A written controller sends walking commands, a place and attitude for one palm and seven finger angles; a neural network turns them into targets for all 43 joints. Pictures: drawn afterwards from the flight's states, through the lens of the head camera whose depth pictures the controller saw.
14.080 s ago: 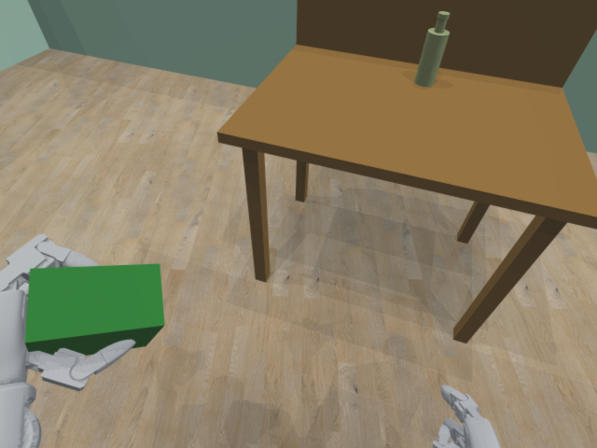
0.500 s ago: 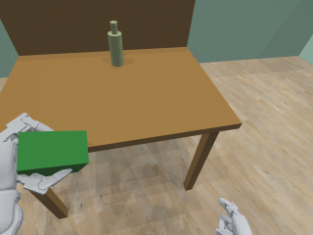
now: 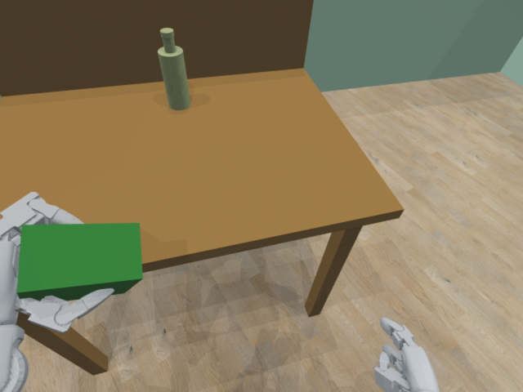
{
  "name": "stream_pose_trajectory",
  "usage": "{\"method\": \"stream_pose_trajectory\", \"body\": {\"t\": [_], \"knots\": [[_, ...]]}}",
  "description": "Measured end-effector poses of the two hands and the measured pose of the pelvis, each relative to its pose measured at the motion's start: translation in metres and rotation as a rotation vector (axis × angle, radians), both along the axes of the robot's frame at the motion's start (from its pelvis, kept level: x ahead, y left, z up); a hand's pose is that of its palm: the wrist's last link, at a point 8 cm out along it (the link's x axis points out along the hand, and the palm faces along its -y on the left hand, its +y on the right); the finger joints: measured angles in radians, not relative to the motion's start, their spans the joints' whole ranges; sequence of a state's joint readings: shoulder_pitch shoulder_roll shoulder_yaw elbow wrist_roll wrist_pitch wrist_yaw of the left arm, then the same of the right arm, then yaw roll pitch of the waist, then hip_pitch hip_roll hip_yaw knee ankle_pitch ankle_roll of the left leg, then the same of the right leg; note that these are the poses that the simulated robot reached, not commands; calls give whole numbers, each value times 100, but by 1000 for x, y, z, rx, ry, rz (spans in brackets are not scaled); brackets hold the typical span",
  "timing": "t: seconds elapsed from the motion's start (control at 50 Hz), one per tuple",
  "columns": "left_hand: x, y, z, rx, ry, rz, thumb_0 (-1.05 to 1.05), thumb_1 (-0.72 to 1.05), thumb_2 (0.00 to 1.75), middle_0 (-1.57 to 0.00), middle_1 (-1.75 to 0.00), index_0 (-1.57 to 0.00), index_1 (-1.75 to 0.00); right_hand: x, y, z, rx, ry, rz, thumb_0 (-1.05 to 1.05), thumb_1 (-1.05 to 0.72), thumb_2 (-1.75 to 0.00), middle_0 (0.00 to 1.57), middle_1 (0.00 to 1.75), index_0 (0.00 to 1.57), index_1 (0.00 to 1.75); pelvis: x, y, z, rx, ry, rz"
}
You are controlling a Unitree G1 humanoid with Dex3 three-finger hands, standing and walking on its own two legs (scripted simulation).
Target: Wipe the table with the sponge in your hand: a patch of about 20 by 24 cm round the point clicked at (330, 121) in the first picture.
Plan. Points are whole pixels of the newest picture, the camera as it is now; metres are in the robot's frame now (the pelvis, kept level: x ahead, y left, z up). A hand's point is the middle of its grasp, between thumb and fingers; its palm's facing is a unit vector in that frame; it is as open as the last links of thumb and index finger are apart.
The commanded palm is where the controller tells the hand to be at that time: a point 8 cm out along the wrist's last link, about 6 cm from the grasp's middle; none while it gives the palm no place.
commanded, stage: come to a stop and stand still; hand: left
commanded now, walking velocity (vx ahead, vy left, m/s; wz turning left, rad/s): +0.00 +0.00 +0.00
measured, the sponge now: (97, 263) +0.23 +0.22 +0.14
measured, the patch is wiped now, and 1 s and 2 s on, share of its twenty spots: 0.00 0.00 0.00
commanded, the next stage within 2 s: look again from close up in 0.12 s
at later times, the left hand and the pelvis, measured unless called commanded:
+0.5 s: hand (71, 268) +0.21 +0.24 +0.15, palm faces +0.38 -0.86 -0.35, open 10.0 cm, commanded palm +0.16 +0.27 +0.17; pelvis +0.00 -0.01 +0.00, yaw +0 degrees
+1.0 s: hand (59, 254) +0.23 +0.26 +0.15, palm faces +0.37 -0.85 -0.38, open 10.0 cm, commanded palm +0.17 +0.29 +0.17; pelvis +0.01 +0.02 -0.01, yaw -2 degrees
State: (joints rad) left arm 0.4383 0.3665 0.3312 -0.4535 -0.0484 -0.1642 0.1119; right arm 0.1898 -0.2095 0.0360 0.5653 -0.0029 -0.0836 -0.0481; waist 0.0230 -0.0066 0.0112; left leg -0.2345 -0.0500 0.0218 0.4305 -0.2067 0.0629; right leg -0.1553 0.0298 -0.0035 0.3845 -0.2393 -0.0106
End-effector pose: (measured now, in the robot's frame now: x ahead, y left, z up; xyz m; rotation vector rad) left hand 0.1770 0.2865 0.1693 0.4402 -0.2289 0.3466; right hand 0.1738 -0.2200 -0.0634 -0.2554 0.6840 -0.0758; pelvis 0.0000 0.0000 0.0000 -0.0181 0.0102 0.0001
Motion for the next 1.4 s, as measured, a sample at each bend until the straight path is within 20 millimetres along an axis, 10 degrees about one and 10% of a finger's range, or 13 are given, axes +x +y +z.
{"method": "stream_pose_trajectory", "body": {"t": [0.8,1.4], "knots": [[-10,-1,-5,-26,6,4,-2,-51,102,-72,-134,-77,-134,-17,-5,-3,-13,11,-25,1,-90,-90,20,30,20,30,-6,3,-1,-12,-5,-4],[50,15,9,85,-27,-115,-2,-51,102,-72,-134,-77,-134,-12,15,-25,43,37,-144,1,-90,-90,20,30,20,30,28,43,-14,17,-23,-81]]}}
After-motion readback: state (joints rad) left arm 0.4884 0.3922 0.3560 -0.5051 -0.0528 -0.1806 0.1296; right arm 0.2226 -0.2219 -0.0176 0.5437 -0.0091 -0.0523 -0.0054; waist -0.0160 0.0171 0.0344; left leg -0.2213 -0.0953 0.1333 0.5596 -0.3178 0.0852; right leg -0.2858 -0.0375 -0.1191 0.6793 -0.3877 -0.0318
